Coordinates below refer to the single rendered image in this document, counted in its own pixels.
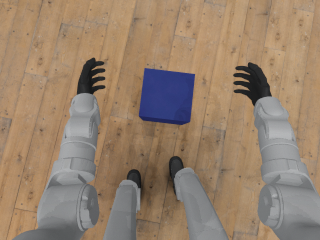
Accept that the robot shin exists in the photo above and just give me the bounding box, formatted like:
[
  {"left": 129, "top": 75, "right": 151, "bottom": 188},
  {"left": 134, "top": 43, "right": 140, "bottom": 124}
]
[
  {"left": 116, "top": 180, "right": 138, "bottom": 193},
  {"left": 175, "top": 167, "right": 199, "bottom": 178}
]

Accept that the robot left shin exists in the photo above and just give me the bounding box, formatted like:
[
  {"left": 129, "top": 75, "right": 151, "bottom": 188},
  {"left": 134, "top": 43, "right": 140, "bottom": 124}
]
[{"left": 116, "top": 180, "right": 138, "bottom": 193}]

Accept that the right robot forearm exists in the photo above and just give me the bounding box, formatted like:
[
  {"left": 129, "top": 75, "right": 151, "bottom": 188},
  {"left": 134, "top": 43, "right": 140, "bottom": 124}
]
[{"left": 253, "top": 96, "right": 320, "bottom": 198}]

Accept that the carton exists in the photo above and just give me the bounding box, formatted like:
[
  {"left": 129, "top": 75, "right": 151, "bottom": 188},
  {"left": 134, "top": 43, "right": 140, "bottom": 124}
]
[{"left": 139, "top": 68, "right": 195, "bottom": 125}]

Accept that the robot left upper arm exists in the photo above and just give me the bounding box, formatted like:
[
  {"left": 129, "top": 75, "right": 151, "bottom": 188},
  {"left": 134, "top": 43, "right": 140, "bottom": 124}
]
[{"left": 12, "top": 183, "right": 100, "bottom": 240}]

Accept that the robot right upper arm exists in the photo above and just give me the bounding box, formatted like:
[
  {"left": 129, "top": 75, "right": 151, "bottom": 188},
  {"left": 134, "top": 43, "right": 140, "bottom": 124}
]
[{"left": 257, "top": 183, "right": 320, "bottom": 240}]

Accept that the left robot hand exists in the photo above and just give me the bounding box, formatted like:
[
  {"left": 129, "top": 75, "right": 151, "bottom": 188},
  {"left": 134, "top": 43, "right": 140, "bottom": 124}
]
[{"left": 76, "top": 57, "right": 106, "bottom": 95}]

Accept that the right robot hand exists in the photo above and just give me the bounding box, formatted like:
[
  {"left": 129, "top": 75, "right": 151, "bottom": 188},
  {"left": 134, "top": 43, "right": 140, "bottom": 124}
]
[{"left": 233, "top": 62, "right": 272, "bottom": 106}]

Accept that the left robot forearm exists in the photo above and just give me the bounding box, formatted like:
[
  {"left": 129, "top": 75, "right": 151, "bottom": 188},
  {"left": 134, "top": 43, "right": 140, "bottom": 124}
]
[{"left": 37, "top": 93, "right": 101, "bottom": 226}]

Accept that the robot right shin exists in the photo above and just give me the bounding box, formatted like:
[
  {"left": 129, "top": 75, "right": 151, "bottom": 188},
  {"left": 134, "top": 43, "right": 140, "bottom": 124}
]
[{"left": 175, "top": 167, "right": 199, "bottom": 178}]

